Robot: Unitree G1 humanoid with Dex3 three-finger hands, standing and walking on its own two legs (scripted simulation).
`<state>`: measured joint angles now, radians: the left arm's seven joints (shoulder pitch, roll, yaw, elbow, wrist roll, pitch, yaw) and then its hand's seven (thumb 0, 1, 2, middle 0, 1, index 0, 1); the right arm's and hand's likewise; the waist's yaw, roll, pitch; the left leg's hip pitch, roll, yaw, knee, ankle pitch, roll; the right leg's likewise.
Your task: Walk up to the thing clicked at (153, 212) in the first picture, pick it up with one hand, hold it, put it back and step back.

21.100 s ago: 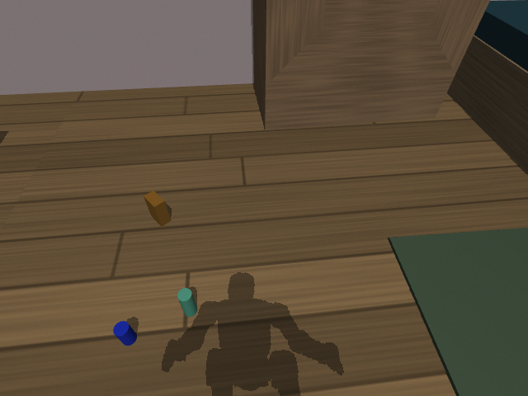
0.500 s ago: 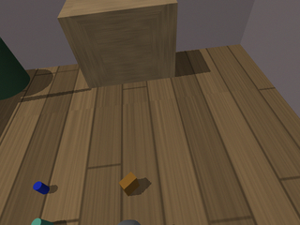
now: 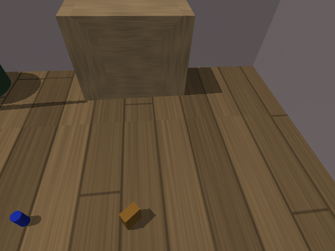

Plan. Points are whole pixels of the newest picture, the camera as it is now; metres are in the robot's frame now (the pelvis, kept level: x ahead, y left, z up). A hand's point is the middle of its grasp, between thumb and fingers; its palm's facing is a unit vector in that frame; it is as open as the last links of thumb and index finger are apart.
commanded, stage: walk up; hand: left
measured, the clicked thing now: (130, 216) +0.41 +0.19 -0.69
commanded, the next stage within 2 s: stand in 1.06 s
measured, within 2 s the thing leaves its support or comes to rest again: neither
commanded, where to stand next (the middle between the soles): +0.06 -0.02 m, yaw +0 degrees
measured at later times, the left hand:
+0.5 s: hand out of the picture +0.09 +0.24 -0.15, palm faces -0.01 -0.95 -0.32, open 7.4 cm
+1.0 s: hand out of the picture +0.11 +0.25 -0.14, palm faces -0.02 -0.94 -0.33, open 7.4 cm
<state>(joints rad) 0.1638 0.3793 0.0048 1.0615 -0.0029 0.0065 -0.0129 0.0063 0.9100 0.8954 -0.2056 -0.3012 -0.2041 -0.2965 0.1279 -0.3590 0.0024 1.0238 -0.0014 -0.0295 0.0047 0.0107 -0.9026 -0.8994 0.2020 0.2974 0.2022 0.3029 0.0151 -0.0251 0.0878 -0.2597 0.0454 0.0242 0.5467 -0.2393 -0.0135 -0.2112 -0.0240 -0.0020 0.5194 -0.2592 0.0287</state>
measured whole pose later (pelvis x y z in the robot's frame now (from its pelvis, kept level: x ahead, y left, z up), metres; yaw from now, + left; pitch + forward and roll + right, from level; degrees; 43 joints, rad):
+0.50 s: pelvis +0.01 -0.01 +0.01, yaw +0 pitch -3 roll +0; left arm 0.09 0.34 0.01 1.15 0.01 0.00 -0.01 0.01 0.91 0.90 -0.21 -0.30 -0.20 -0.30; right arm 0.08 -0.36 0.00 1.15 -0.01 -0.02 0.01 0.01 -0.90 -0.90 0.20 0.30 0.20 0.30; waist 0.00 0.00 0.05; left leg -0.15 0.05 0.03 0.36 -0.16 -0.03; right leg -0.12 -0.02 -0.01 0.35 -0.19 0.02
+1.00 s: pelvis +0.02 +0.00 +0.01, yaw -1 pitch -2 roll +0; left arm 0.08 0.35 0.01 1.15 0.01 0.01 -0.01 0.01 0.91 0.90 -0.21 -0.30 -0.20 -0.30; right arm 0.09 -0.35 0.00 1.15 -0.01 -0.02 0.01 0.01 -0.90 -0.90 0.20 0.30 0.20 0.30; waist 0.00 0.00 0.05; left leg -0.13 0.04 0.04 0.34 -0.17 -0.02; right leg -0.11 -0.03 0.01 0.35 -0.20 0.02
